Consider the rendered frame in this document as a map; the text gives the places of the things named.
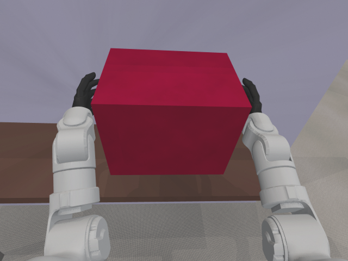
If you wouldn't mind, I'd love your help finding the robot right upper arm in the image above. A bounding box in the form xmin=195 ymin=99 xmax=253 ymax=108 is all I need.
xmin=262 ymin=214 xmax=348 ymax=261

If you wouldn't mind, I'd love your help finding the robot left forearm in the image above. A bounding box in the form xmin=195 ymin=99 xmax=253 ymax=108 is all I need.
xmin=44 ymin=107 xmax=100 ymax=256

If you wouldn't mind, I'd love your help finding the right robot hand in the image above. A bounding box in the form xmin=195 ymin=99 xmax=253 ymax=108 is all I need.
xmin=242 ymin=78 xmax=262 ymax=114

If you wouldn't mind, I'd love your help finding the robot left upper arm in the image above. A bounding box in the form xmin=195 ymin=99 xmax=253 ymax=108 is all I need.
xmin=27 ymin=215 xmax=110 ymax=261

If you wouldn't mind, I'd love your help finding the left robot hand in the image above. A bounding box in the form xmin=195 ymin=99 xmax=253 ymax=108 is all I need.
xmin=72 ymin=72 xmax=99 ymax=115

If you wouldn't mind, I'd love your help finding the carton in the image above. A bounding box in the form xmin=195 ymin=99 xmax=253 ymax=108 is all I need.
xmin=91 ymin=48 xmax=252 ymax=175

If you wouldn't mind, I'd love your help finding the table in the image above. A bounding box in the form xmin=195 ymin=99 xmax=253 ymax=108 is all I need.
xmin=0 ymin=122 xmax=261 ymax=261

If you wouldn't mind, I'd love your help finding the robot right forearm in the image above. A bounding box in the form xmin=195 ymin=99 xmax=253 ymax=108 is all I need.
xmin=242 ymin=113 xmax=330 ymax=253

